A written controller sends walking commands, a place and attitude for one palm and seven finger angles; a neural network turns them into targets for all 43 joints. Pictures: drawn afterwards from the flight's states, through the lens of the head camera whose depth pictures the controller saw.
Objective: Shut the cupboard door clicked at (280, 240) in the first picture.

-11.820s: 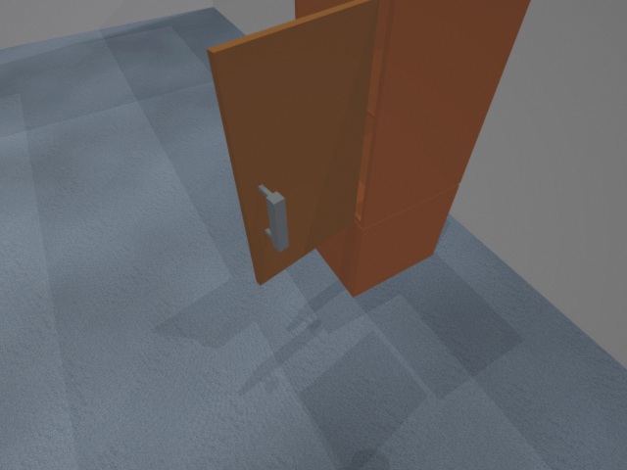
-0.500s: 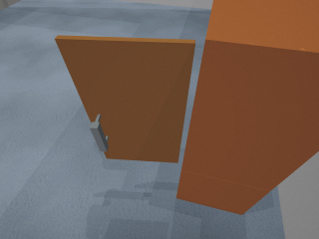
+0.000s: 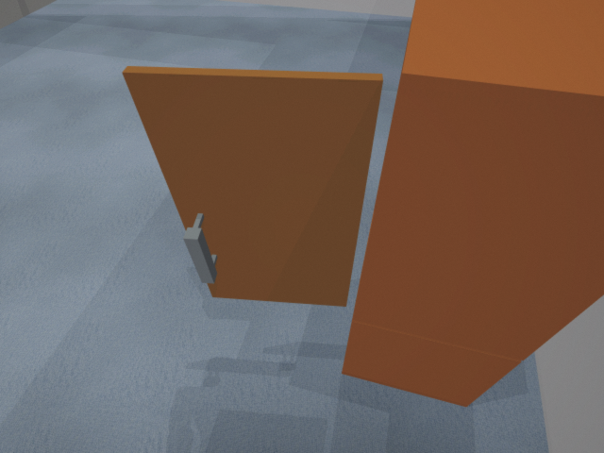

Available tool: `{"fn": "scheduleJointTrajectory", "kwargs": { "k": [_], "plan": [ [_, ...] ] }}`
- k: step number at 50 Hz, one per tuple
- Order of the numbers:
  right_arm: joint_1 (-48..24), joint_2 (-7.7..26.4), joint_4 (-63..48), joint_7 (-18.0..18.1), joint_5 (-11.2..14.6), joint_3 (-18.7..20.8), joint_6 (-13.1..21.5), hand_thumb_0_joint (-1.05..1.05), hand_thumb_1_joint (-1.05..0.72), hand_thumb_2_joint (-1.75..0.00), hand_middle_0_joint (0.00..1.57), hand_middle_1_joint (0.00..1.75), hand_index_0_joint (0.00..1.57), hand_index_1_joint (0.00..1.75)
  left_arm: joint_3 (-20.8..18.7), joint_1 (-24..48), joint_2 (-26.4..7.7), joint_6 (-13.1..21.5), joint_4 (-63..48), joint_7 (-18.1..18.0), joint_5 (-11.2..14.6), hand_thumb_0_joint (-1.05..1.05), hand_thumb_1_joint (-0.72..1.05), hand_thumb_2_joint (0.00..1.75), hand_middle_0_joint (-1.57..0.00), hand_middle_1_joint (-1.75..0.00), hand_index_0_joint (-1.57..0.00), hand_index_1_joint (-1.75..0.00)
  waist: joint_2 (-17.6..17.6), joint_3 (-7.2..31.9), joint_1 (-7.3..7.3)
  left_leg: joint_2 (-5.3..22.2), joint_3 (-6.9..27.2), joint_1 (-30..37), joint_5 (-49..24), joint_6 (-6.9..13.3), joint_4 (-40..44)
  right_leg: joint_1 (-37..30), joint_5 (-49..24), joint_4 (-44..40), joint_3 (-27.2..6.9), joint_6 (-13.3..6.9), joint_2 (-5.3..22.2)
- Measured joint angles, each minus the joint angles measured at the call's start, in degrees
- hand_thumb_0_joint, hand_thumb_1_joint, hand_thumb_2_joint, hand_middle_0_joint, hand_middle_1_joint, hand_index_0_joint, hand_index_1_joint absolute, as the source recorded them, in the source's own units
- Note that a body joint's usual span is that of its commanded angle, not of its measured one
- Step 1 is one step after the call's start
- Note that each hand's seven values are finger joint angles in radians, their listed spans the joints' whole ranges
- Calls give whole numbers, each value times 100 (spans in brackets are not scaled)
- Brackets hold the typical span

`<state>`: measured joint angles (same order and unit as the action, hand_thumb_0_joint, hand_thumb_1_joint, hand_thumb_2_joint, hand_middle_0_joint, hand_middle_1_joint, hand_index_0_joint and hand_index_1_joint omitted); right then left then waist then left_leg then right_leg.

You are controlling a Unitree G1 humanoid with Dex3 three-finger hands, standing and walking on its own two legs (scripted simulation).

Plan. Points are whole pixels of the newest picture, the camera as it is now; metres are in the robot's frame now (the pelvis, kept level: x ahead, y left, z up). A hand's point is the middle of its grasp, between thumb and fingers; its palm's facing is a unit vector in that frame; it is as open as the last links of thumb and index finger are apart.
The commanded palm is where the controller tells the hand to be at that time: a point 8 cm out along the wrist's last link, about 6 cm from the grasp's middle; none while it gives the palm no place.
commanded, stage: look again from close up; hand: left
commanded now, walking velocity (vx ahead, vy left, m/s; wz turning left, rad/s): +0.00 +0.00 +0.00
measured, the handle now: (204, 248) +0.49 +0.23 -0.10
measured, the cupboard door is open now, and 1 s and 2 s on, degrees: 100 100 100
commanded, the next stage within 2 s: raise the hand and make a fist in 0.42 s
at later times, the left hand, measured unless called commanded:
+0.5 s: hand out of the picture +0.01 +0.17 -0.17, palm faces +0.03 -0.98 -0.20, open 7.3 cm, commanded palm none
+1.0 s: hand out of the picture +0.12 +0.17 -0.09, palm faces +0.04 -1.00 -0.01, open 5.9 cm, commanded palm +0.12 +0.22 -0.07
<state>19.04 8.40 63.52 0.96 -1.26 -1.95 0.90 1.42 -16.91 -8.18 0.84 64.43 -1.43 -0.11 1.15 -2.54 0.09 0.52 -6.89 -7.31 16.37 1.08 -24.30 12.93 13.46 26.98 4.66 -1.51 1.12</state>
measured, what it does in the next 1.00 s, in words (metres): lowers itself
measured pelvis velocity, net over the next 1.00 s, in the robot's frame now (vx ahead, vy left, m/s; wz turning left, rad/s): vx -0.05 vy -0.02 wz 0.04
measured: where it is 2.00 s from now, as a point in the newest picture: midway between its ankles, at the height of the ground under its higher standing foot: outside the picture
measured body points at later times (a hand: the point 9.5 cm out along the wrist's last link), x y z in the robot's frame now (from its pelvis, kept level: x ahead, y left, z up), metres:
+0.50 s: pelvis +0.02 +0.00 +0.00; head +0.04 -0.01 +0.45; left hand +0.01 +0.22 -0.16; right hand +0.01 -0.21 -0.17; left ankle -0.03 +0.10 -0.74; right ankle +0.01 -0.10 -0.74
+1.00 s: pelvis -0.05 -0.02 -0.12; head +0.01 +0.00 +0.33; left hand +0.12 +0.23 -0.09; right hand +0.21 -0.25 -0.13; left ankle -0.04 +0.11 -0.74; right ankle +0.01 -0.10 -0.74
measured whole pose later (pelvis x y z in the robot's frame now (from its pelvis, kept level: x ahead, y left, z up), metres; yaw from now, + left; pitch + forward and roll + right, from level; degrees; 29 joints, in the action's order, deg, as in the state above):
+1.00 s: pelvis -0.05 -0.02 -0.12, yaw +2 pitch +15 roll +0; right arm 6.9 16.1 25.7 0.9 0.8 4.0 15.6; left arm -7.2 -25.1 -11.5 31.9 6.5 18.8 15.5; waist -2.0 7.7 2.3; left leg 1.5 -0.7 -54.8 33.8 -0.1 -73.9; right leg 57.7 28.9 71.7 7.2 -3.7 2.6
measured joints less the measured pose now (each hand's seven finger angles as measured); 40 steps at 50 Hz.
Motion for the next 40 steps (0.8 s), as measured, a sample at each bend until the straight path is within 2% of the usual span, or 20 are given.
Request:
{"fn": "scheduleJointTrajectory", "kwargs": {
  "k": [8, 16, 27, 28, 29, 31, 34, 37, 40],
  "plan": [
    [-67, -74, 160, 53, 16, 7, 36, 0, -91, -90, 20, 30, 20, 30, -3, 35, 107, 13, 101, -37, -17, 1, 92, 90, -20, -30, -20, -30, -45, -33, 21, -11, 0, 104, 51, 3, 35, -86, 70, 5, -4, 19, 7],
    [-213, -122, 166, 84, 13, 27, 61, 0, -91, -90, 20, 30, 20, 30, -39, 73, 65, 23, 106, -57, -24, 1, 92, 90, -20, -30, -20, -30, -57, -13, 30, 0, 0, 191, 97, -7, 66, -163, 125, -8, -6, 21, -7],
    [-318, -25, 154, 88, 25, 73, 32, 1, -92, -90, 20, 30, 20, 30, -77, 158, -8, 58, 31, -106, -41, 1, 92, 90, -20, -30, -20, -30, -41, -20, 34, 37, 22, 148, 129, -36, -17, -188, 143, -42, 19, 24, -36],
    [-278, 6, -36, 189, 35, 42, 151, 1, -92, -90, 20, 30, 20, 30, -290, -106, -29, -271, -904, -83, 128, 1, 93, 90, -21, -30, -20, -30, -59, -115, 40, 73, 12, 54, 189, -46, -233, -132, 159, 66, 8, 29, -54],
    [-140, 67, -301, 325, 121, 6, 441, 2, -93, -90, 20, 30, 20, 30, -298, -474, -110, -317, -2037, -154, 333, 2, 93, 90, -21, -30, -21, -30, -70, -123, 49, 94, 6, -44, 303, -39, -399, 20, 227, 303, -22, 27, -65],
    [115, 211, -723, 414, 228, 78, 1055, 2, -93, -90, 20, 30, 20, 30, -203, -994, -247, -66, -3860, -348, 674, 3, 94, 90, -21, -31, -21, -30, -93, 56, -1, 12, 37, -234, 448, -25, -614, 255, 457, 677, -20, 24, 40],
    [118, 499, -1285, 259, 188, 306, 1572, 2, -92, -90, 20, 30, 20, 30, -331, -744, -167, 604, -4977, -239, 856, 3, 94, 90, -23, -33, -22, -32, 63, 390, -214, -59, 256, -861, 543, -4, -1123, 716, 596, 1042, 182, 45, 171],
    [-213, 637, -1861, 48, 123, 486, 1724, 2, -92, -90, 20, 30, 20, 30, -629, -255, -38, 1740, -5148, 399, 1085, 2, 93, 90, -26, -36, -25, -36, -33, 724, -243, -63, 252, -1751, 711, -18, -1799, 1626, 758, 1720, 147, -6, 226],
    [-600, 690, -2471, -129, 93, 610, 1759, 1, -91, -90, 20, 30, 20, 30, -770, -67, 19, 2990, -5098, 1393, 1279, 1, 93, 90, -30, -41, -29, -40, -267, 930, -161, -39, 294, -2694, 889, -58, -2666, 2627, 986, 2587, 36, -79, 192]
  ]
}}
